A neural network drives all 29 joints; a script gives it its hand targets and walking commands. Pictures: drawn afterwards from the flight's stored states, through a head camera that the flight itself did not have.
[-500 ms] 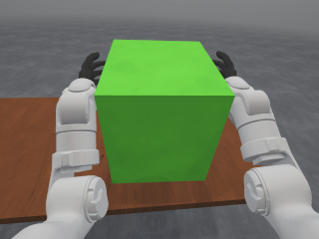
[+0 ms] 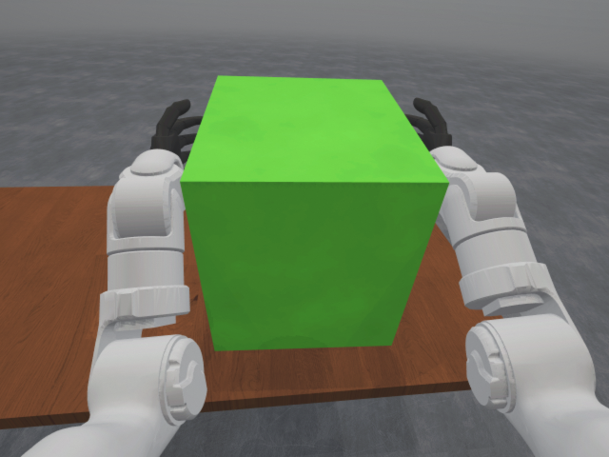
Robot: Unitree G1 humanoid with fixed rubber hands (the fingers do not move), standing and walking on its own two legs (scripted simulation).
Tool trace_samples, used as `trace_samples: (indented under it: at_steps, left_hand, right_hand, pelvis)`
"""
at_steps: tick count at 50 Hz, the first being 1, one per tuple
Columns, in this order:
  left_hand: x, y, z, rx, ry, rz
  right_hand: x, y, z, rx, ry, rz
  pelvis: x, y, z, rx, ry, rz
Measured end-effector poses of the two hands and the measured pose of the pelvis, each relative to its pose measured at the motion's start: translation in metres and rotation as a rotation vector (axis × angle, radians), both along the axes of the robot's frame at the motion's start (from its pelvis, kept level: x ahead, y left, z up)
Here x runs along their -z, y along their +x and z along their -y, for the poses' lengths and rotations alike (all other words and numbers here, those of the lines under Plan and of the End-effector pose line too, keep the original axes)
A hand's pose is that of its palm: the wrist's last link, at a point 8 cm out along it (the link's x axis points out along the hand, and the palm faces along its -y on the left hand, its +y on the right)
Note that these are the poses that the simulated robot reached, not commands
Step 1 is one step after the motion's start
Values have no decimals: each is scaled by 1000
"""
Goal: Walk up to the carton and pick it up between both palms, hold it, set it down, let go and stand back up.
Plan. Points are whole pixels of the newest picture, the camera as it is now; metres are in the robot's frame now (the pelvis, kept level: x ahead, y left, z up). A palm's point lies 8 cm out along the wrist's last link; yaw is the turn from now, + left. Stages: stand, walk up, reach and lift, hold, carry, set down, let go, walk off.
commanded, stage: hold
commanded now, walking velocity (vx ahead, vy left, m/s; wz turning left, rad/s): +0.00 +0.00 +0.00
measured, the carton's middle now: (302, 207) +0.38 +0.02 +0.22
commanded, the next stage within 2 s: none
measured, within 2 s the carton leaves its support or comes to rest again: neither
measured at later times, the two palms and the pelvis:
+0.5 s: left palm (167, 163) +0.36 +0.18 +0.29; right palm (432, 159) +0.38 -0.14 +0.30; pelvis +0.00 +0.00 +0.00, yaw +0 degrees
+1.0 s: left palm (168, 163) +0.37 +0.18 +0.29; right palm (432, 159) +0.38 -0.14 +0.30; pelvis +0.00 +0.00 +0.00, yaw +0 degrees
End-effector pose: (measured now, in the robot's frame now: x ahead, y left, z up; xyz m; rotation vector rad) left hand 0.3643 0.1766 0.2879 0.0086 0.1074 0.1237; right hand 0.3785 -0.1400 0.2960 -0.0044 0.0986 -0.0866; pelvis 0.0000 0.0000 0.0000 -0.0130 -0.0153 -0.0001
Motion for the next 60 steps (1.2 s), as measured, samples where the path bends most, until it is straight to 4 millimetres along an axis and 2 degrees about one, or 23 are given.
trace_samples:
  at_steps: [60]
  left_hand:
    - [0,1,0,0,0,0]
  right_hand:
    - [0,1,0,0,-2,-2]
  pelvis:
    - [0,1,0,0,0,-1]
